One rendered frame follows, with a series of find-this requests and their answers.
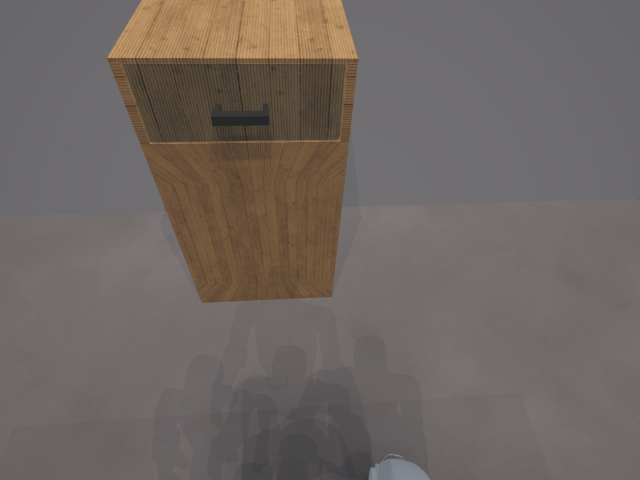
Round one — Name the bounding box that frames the handle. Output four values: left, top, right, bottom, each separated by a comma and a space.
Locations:
211, 103, 269, 126

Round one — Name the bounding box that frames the right robot shin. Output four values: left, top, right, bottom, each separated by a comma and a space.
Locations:
382, 454, 403, 462

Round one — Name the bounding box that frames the drawer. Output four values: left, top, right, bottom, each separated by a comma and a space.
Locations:
123, 63, 345, 142

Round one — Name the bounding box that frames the right robot thigh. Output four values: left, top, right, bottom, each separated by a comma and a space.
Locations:
368, 459, 430, 480

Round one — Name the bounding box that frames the cabinet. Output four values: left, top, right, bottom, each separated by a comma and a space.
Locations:
107, 0, 358, 303

